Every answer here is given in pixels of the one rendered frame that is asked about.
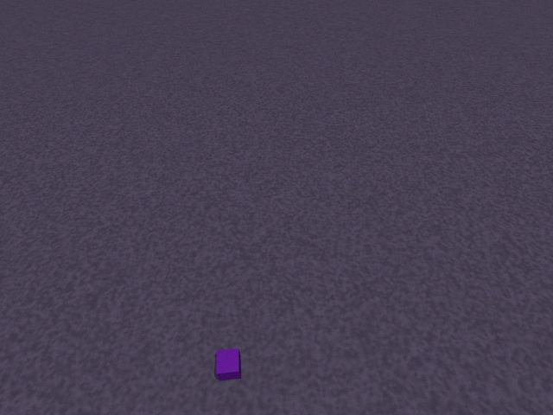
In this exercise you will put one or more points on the cube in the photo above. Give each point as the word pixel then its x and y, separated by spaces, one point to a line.
pixel 228 364

